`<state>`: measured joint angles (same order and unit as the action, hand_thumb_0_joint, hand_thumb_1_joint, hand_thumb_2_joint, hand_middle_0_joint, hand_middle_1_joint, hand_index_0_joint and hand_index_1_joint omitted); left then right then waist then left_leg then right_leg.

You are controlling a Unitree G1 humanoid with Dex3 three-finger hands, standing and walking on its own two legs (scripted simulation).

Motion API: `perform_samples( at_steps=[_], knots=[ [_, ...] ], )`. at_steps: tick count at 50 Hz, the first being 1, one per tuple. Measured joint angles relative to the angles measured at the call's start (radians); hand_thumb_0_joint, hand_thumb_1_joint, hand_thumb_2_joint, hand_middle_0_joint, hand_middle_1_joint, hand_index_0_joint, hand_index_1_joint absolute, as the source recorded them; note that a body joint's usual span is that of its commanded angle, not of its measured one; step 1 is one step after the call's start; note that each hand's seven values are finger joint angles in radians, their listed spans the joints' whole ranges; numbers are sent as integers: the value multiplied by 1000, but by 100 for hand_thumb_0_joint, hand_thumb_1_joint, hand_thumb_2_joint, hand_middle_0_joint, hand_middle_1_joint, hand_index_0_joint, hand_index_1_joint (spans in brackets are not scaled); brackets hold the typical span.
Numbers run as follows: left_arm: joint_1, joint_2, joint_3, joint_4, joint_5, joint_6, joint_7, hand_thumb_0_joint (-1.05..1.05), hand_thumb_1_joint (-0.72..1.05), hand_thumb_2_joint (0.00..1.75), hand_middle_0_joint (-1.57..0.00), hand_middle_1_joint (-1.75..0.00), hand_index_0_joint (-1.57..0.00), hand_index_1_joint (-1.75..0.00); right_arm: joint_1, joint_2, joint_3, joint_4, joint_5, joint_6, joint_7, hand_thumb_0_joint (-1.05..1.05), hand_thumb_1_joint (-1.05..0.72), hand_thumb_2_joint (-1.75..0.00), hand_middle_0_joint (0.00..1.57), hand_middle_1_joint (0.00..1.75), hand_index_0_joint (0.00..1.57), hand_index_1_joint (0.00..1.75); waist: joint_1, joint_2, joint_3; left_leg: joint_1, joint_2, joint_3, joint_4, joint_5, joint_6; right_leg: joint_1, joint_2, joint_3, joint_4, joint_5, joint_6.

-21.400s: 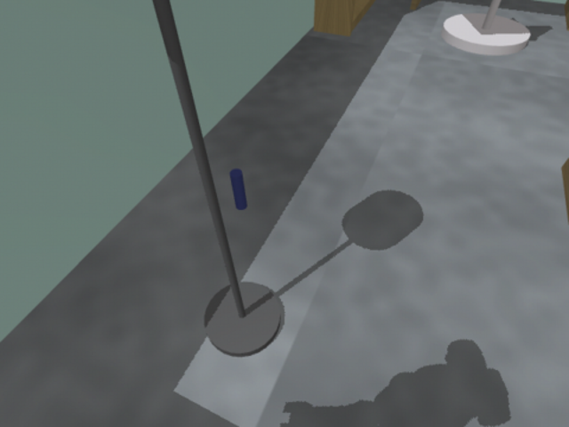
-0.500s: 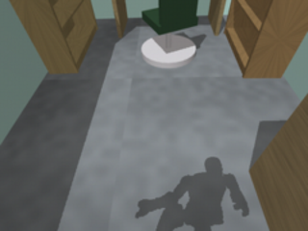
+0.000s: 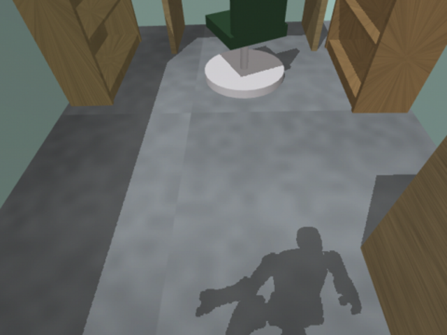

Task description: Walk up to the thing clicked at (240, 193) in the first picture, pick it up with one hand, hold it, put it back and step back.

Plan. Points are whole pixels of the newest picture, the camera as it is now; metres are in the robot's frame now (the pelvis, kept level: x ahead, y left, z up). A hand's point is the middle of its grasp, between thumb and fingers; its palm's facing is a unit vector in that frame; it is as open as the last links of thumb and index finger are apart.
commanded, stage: stand
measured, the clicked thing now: out of the picture -0.23 +0.85 -0.67
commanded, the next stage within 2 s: walk up in 0.46 s
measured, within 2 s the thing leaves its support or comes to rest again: neither
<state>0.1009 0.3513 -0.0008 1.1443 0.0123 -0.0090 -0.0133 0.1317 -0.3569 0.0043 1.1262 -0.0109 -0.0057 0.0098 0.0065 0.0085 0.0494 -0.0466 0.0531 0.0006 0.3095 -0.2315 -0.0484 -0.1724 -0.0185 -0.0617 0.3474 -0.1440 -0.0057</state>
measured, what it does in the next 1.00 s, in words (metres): walks ahead: left foot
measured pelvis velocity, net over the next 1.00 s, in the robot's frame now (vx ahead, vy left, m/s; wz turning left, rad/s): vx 0.12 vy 0.08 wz -0.01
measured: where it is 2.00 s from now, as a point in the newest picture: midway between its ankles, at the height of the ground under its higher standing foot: (231, 253)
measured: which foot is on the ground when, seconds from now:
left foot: down 0.00-0.52, up 0.54-0.74, down 0.76-1.00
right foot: down 0.00-0.76, up 0.78-1.00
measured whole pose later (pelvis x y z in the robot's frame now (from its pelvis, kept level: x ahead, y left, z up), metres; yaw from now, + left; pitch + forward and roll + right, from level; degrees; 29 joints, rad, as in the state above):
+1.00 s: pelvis +0.12 +0.08 +0.00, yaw -1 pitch -4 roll +0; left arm 0.25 0.45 0.07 1.00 0.02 -0.01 -0.09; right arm 0.35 -0.38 -0.08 0.98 -0.03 -0.07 0.05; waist -0.02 -0.07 0.03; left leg -0.07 0.02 0.11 0.40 -0.26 0.03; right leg -0.52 -0.03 0.08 0.96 -0.22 0.01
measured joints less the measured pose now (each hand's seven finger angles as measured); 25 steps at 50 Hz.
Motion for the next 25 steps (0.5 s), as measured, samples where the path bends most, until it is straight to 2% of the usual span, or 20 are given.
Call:
perform_samples(
  at_steps=[23, 25],
  knots=[
    [-4, 1, 2, -5, -1, -1, 1, 0, 91, 89, -20, -30, -21, -30, -1, 4, 0, -8, 0, -2, -1, 0, -91, -89, 20, 30, 21, 30, 1, -1, -2, 6, -1, 1, -4, -2, 1, 3, -1, 1, 1, -4, 2],
    [12, 1, 25, -27, 12, -4, -19, 0, 91, 89, -20, -30, -21, -30, 18, 1, -18, -28, -9, -6, 15, 0, -91, -89, 20, 30, 21, 30, 1, 1, -8, -20, 0, -1, 65, -98, 35, -12, 1, 0, 46, -78, -8]
  ],
)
